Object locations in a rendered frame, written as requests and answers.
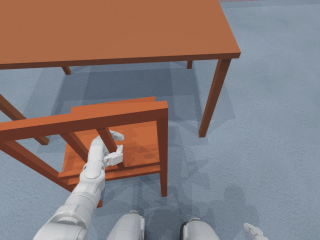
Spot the robot left upper arm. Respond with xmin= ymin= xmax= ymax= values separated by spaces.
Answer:
xmin=35 ymin=222 xmax=88 ymax=240

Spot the table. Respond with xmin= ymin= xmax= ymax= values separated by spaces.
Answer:
xmin=0 ymin=0 xmax=241 ymax=146

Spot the left robot thigh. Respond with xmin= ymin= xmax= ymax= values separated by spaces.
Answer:
xmin=106 ymin=213 xmax=145 ymax=240

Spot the chair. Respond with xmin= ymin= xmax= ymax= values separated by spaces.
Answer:
xmin=0 ymin=96 xmax=168 ymax=208

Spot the right robot shin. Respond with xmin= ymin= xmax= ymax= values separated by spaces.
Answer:
xmin=188 ymin=218 xmax=201 ymax=223

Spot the right robot hand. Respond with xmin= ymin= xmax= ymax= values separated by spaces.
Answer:
xmin=243 ymin=223 xmax=268 ymax=240

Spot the left robot hand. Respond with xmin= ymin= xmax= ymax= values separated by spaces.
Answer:
xmin=87 ymin=130 xmax=125 ymax=167

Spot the left robot forearm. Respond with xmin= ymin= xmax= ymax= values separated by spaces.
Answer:
xmin=33 ymin=160 xmax=105 ymax=240

